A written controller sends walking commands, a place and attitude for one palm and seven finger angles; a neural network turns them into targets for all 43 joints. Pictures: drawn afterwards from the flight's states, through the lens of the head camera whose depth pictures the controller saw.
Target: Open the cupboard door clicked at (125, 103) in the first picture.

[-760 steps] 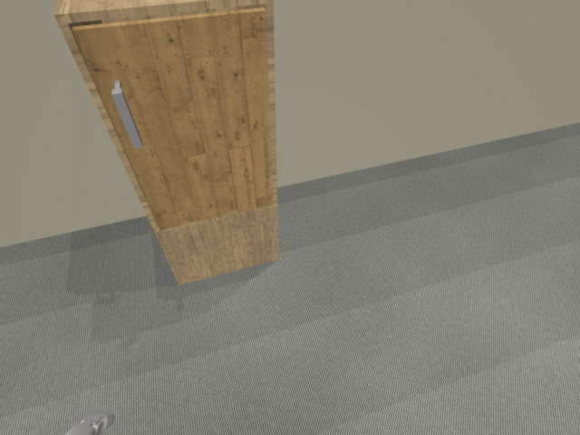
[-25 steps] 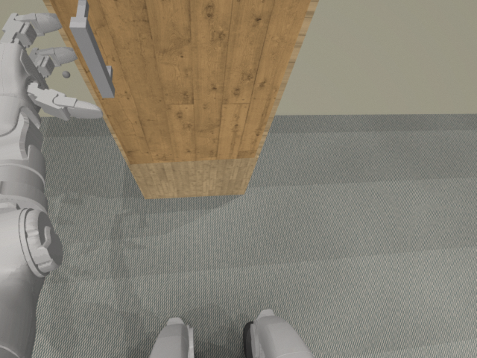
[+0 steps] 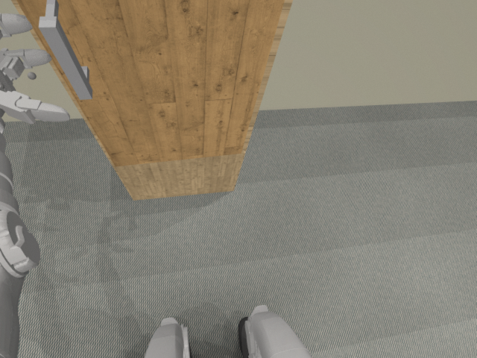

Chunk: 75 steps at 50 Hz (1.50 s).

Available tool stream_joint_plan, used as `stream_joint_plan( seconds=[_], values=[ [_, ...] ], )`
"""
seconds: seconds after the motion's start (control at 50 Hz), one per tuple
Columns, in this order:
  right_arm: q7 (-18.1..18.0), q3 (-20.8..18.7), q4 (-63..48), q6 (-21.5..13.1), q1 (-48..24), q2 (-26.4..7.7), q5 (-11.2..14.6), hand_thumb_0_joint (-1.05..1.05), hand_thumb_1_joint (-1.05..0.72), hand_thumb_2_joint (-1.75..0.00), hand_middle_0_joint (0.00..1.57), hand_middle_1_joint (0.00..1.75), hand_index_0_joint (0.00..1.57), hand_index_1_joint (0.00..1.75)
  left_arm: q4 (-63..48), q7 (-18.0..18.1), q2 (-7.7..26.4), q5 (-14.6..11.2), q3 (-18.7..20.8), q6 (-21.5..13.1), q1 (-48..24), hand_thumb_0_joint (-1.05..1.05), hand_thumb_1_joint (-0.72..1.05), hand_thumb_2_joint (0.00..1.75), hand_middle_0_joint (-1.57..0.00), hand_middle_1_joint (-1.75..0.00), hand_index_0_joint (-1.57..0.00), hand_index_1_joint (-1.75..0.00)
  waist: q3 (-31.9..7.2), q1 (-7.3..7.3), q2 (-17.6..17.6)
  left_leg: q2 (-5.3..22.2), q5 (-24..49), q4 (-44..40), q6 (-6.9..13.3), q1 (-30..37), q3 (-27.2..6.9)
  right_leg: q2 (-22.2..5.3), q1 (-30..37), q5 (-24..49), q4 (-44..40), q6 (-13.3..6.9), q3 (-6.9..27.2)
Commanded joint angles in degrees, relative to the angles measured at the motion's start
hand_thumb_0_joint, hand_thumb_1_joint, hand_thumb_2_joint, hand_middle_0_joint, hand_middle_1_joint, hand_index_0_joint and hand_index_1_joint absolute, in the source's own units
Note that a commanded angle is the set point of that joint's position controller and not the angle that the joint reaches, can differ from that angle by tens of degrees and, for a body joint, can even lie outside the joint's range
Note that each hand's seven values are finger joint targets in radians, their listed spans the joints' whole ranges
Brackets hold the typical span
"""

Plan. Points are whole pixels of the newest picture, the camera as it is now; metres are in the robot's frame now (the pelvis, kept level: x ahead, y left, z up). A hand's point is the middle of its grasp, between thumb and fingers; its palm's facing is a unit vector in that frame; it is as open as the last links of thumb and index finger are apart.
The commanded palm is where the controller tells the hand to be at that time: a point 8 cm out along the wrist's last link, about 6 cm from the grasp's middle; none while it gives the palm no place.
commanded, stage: move the hooked fingers beside the handle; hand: left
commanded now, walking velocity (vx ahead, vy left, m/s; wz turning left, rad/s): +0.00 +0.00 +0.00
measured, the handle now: (70, 53) +0.57 +0.20 +0.09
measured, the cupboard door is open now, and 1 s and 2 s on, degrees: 2 2 0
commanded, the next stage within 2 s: slide the fingers in behind the handle in 1.00 s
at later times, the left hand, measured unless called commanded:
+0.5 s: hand (28, 77) +0.52 +0.25 +0.09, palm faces +0.02 -1.00 -0.01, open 14.0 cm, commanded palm +0.51 +0.29 +0.08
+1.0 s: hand (29, 75) +0.52 +0.24 +0.10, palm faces +0.03 -1.00 -0.02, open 14.0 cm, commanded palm +0.50 +0.28 +0.08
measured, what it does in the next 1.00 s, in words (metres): stands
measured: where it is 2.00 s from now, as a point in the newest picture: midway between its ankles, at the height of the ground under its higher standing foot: outside the picture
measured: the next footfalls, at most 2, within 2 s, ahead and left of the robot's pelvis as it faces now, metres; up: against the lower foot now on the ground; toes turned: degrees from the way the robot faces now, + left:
none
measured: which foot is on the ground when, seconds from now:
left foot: down 0.00-1.00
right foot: down 0.00-1.00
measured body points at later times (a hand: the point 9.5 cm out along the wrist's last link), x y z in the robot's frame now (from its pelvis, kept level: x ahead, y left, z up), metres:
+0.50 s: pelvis -0.01 +0.00 +0.00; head +0.15 +0.03 +0.42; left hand +0.52 +0.30 +0.09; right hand -0.04 -0.26 -0.10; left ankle -0.01 +0.10 -0.67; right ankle +0.01 -0.14 -0.67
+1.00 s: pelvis -0.01 +0.00 +0.00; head +0.14 +0.02 +0.42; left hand +0.51 +0.30 +0.10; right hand -0.03 -0.27 -0.10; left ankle -0.01 +0.10 -0.67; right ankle +0.01 -0.14 -0.67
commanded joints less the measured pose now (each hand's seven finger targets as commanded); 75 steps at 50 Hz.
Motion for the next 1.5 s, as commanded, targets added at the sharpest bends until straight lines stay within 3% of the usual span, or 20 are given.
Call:
stream_joint_plan(
  seconds=[0.0,0.08,0.22,0.28,0.34,0.46,0.52,0.62,0.68,0.72,0.78,0.84,0.9,0.96,1.0,1.02,1.06,1.18,1.38,1.48],
  values=[
    [-1.1,-4.1,-1.7,-0.3,11.9,-11.3,-0.1,0.00,-0.90,-0.90,0.20,0.30,0.20,0.30,-13.8,-0.5,19.3,-0.8,2.8,-3.9,-24.4,0.00,-0.50,0.30,-0.30,-1.20,-0.30,-1.20,-31.3,0.53,12.3,-1.2,31.4,-5.2,0.6,22.7,-1.2,1.7,14.0,23.8,-2.8,-1.7,0.1],
    [-1.3,-4.0,-1.7,-0.2,11.6,-11.5,0.1,0.00,-0.90,-0.90,0.20,0.30,0.20,0.30,-11.1,-1.2,17.8,-1.1,1.6,-3.3,-24.1,0.00,-0.50,0.30,-0.30,-1.20,-0.30,-1.20,-27.5,-0.41,9.8,-1.0,29.1,-5.2,0.8,21.4,-1.4,1.9,11.8,21.2,-3.2,-1.7,-0.2],
    [-1.8,-3.7,-1.2,-0.5,12.0,-11.8,0.0,0.00,-0.90,-0.90,0.20,0.30,0.20,0.30,-10.3,-1.8,19.1,-0.5,1.1,-3.1,-27.0,0.00,-0.50,0.30,-0.30,-1.20,-0.30,-1.20,-28.4,-1.03,12.2,-0.8,28.7,-4.6,0.5,22.2,-2.0,1.7,9.0,19.1,-2.9,-1.5,-0.2],
    [-1.5,-4.0,-1.2,-0.6,12.3,-11.8,-0.3,0.00,-0.90,-0.90,0.20,0.30,0.20,0.30,-12.7,-1.7,15.7,-1.1,-0.7,-3.5,-27.3,0.00,-0.50,0.30,-0.30,-1.20,-0.30,-1.20,-30.8,-1.03,14.3,-0.6,31.9,-4.7,0.0,27.2,-2.7,1.8,6.6,18.4,-2.7,-1.9,-0.9],
    [-1.5,-4.1,-0.9,-0.4,12.5,-12.0,-0.3,0.00,-0.90,-0.90,0.20,0.30,0.20,0.30,-11.0,-1.3,18.0,-1.2,1.7,-2.7,-25.8,0.00,-0.50,0.30,-0.30,-1.20,-0.30,-1.20,-30.2,-0.72,10.7,-0.5,30.5,-4.7,0.2,24.7,-2.6,1.9,8.4,18.8,-3.0,-1.5,-0.9],
    [-1.3,-3.8,-1.6,-0.4,12.1,-11.8,-0.2,0.00,-0.90,-0.90,0.20,0.30,0.20,0.30,-11.6,0.3,18.4,0.0,1.3,-2.5,-26.4,0.00,-0.50,0.30,-0.30,-1.20,-0.30,-1.20,-27.9,-0.47,11.4,-0.8,26.9,-5.4,0.4,22.5,-2.2,1.8,8.4,16.7,-3.4,-1.6,-0.7],
    [-1.4,-3.9,-1.4,-0.6,12.1,-11.8,-0.3,0.00,-0.90,-0.90,0.20,0.30,0.20,0.30,-13.7,0.7,20.1,0.0,2.7,-3.8,-27.8,0.00,-0.50,0.30,-0.30,-1.20,-0.30,-1.20,-31.4,-0.19,13.4,-0.7,29.7,-5.0,0.1,25.0,-2.4,1.8,9.0,18.3,-2.9,-1.6,-0.5],
    [-1.3,-3.9,-1.1,-0.4,12.0,-11.6,-0.2,0.00,-0.90,-0.90,0.20,0.30,0.20,0.30,-11.0,0.3,15.7,-0.4,-0.2,-2.8,-25.6,0.00,-0.50,0.30,-0.30,-1.20,-0.30,-1.20,-27.7,-0.92,11.6,-0.6,29.1,-5.4,0.1,24.3,-2.3,1.9,7.5,17.6,-3.5,-1.5,-0.9],
    [-1.2,-4.2,-1.4,-0.7,12.4,-11.6,-0.3,0.00,-0.90,-0.90,0.20,0.30,0.20,0.30,-13.1,0.5,15.0,-0.6,-0.2,-3.1,-26.0,0.00,-0.50,0.30,-0.30,-1.20,-0.30,-1.20,-30.0,-0.60,11.7,-0.7,29.6,-5.6,0.2,25.7,-2.4,1.9,8.3,18.0,-3.5,-1.7,-0.8],
    [-1.3,-4.1,-1.3,-0.6,12.3,-11.8,-0.2,0.00,-0.90,-0.90,0.20,0.30,0.20,0.30,-12.4,0.5,17.7,-0.7,1.9,-3.2,-24.9,0.00,-0.50,0.30,-0.30,-1.20,-0.30,-1.20,-29.4,-0.11,10.5,-0.8,29.1,-5.6,0.3,24.0,-2.1,1.9,9.9,18.7,-3.6,-1.5,-0.6],
    [-1.4,-3.9,-1.4,-0.7,12.0,-11.5,0.0,0.00,-0.90,-0.90,0.20,0.30,0.20,0.30,-11.1,0.4,17.1,-0.6,1.0,-3.4,-25.4,0.00,-0.50,0.30,-0.30,-1.20,-0.30,-1.20,-27.1,-0.44,9.7,-1.1,25.9,-5.7,0.8,21.0,-1.6,1.8,10.8,18.1,-3.8,-1.6,-0.1],
    [-1.6,-3.8,-1.4,-0.8,12.0,-11.7,-0.1,0.00,-0.90,-0.90,0.20,0.30,0.20,0.30,-10.8,0.3,19.3,-0.1,2.0,-3.3,-26.0,0.00,-0.50,0.30,-0.30,-1.20,-0.30,-1.20,-28.4,-0.24,10.0,-1.2,25.7,-5.5,0.8,20.3,-1.4,1.6,11.8,18.5,-3.5,-1.4,0.2],
    [-1.4,-4.1,-1.5,-0.9,11.9,-11.4,-0.1,0.00,-0.90,-0.90,0.20,0.30,0.20,0.30,-12.3,0.0,16.3,-0.5,0.4,-3.9,-25.2,0.00,-0.50,0.30,-0.30,-1.20,-0.30,-1.20,-30.4,-0.09,13.1,-1.1,29.0,-5.1,0.4,24.3,-1.5,1.7,10.1,19.5,-3.3,-1.6,-0.1],
    [-1.6,-3.9,-1.4,-0.8,11.8,-11.7,0.0,0.00,-0.90,-0.90,0.20,0.30,0.20,0.30,-11.1,-0.3,17.5,-0.7,0.8,-3.1,-25.9,0.00,-0.50,0.30,-0.30,-1.20,-0.30,-1.20,-28.3,-0.81,9.0,-1.1,26.1,-5.3,0.9,20.9,-1.4,1.6,11.4,18.8,-3.7,-1.2,0.1],
    [-1.7,-3.9,-1.5,-0.9,11.8,-11.8,0.0,0.00,-0.90,-0.90,0.20,0.30,0.20,0.30,-11.8,-0.3,19.3,-0.6,2.4,-3.4,-24.9,0.00,-0.50,0.30,-0.30,-1.20,-0.30,-1.20,-30.4,0.36,11.7,-1.1,27.7,-5.2,0.6,22.2,-1.4,1.6,11.7,19.7,-3.2,-1.5,0.1],
    [-1.8,-3.9,-1.4,-0.7,11.7,-11.7,0.0,0.00,-0.90,-0.90,0.20,0.30,0.20,0.30,-11.2,-0.2,19.6,-0.3,2.2,-3.2,-25.4,0.00,-0.50,0.30,-0.30,-1.20,-0.30,-1.20,-29.3,-0.15,11.1,-1.0,27.9,-5.1,0.6,21.8,-1.4,1.5,11.3,19.9,-3.2,-1.4,0.1],
    [-1.7,-3.8,-1.5,-0.8,11.5,-11.5,0.1,0.00,-0.90,-0.90,0.20,0.30,0.20,0.30,-11.2,-0.2,16.7,-0.3,-0.3,-2.9,-26.2,0.00,-0.50,0.30,-0.30,-1.20,-0.30,-1.20,-27.4,-0.73,10.9,-1.1,26.0,-5.4,0.7,21.2,-1.4,1.6,10.3,18.2,-3.7,-1.3,0.0],
    [-1.5,-4.1,-0.7,-1.4,11.9,-11.3,-0.3,0.00,-0.90,-0.90,0.20,0.30,0.20,0.30,-13.8,0.4,12.3,-1.1,-2.5,-3.8,-28.7,0.00,-0.50,0.30,-0.30,-1.20,-0.30,-1.20,-29.7,-1.43,12.6,-0.9,28.2,-5.1,0.4,25.5,-2.3,1.7,7.9,17.9,-3.4,-1.6,-0.5],
    [-1.1,-4.4,0.8,-2.0,12.6,-11.0,-0.7,0.00,-0.90,-0.90,0.20,0.30,0.20,0.30,-13.0,2.0,7.9,-0.5,-5.5,-3.4,-30.8,0.00,-0.50,0.30,-0.30,-1.20,-0.30,-1.20,-29.7,-2.54,11.8,-1.0,28.6,-5.0,0.3,26.5,-2.9,1.7,6.7,17.6,-3.7,-1.7,-0.7],
    [-0.8,-4.3,0.7,-2.1,12.7,-11.0,-0.7,0.00,-0.90,-0.90,0.20,0.30,0.20,0.30,-12.2,2.2,8.0,-0.6,-4.7,-3.4,-29.1,0.00,-0.50,0.30,-0.30,-1.20,-0.30,-1.20,-29.5,-1.87,11.7,-1.2,28.5,-5.1,0.3,25.5,-2.6,1.7,8.0,18.4,-3.7,-1.9,-0.7]
  ],
)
